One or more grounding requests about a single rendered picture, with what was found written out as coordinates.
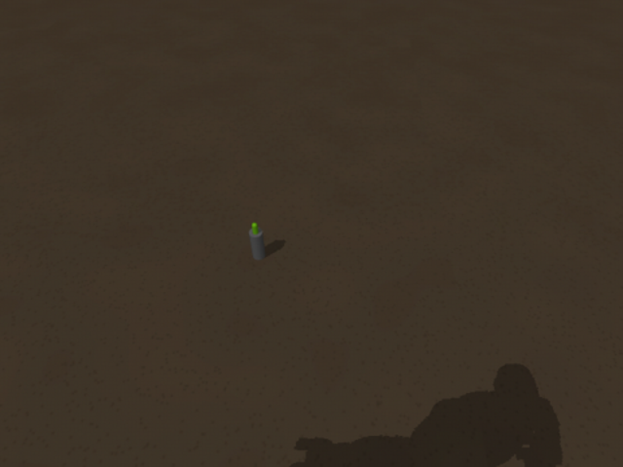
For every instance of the bottle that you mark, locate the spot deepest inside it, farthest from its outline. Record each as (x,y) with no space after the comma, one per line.
(257,242)

